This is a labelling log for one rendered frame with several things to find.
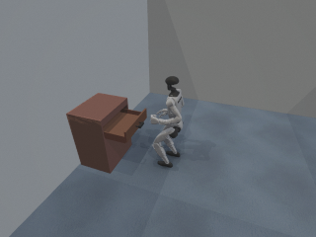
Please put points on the handle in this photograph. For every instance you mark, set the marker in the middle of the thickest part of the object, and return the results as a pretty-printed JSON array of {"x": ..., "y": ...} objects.
[{"x": 141, "y": 124}]

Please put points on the robot left upper arm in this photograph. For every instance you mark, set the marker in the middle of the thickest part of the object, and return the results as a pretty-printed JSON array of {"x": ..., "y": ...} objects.
[{"x": 171, "y": 105}]

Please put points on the robot left forearm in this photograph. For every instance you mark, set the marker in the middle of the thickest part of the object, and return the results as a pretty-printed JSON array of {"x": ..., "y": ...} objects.
[{"x": 168, "y": 121}]

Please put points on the drawer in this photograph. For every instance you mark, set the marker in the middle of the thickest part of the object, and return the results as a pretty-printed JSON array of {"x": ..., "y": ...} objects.
[{"x": 124, "y": 125}]

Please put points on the robot right shin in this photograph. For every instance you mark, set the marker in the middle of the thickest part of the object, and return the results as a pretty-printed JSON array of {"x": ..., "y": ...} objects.
[{"x": 169, "y": 142}]

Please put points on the humanoid robot head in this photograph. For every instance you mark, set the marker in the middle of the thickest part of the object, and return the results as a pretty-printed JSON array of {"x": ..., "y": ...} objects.
[{"x": 172, "y": 80}]

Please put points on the cabinet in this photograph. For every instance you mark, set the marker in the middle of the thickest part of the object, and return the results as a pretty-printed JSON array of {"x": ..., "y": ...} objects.
[{"x": 86, "y": 122}]

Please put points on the robot left hand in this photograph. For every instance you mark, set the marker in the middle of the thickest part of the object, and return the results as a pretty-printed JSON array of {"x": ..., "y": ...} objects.
[{"x": 154, "y": 119}]

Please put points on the robot right hand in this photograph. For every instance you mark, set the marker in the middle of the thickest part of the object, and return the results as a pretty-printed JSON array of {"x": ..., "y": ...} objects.
[{"x": 164, "y": 112}]

